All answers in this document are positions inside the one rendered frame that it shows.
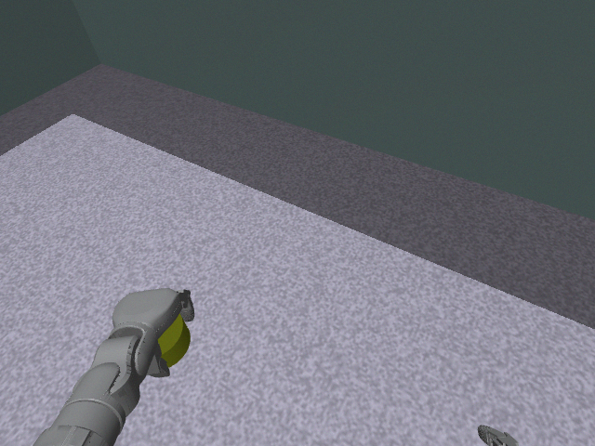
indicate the right robot hand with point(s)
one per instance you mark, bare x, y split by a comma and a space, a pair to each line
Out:
493, 437

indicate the left robot arm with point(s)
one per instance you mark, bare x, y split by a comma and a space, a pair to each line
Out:
102, 398

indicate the left robot hand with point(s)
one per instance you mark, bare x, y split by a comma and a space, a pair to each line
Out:
158, 309

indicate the tin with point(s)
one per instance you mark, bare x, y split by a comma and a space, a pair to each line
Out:
175, 341

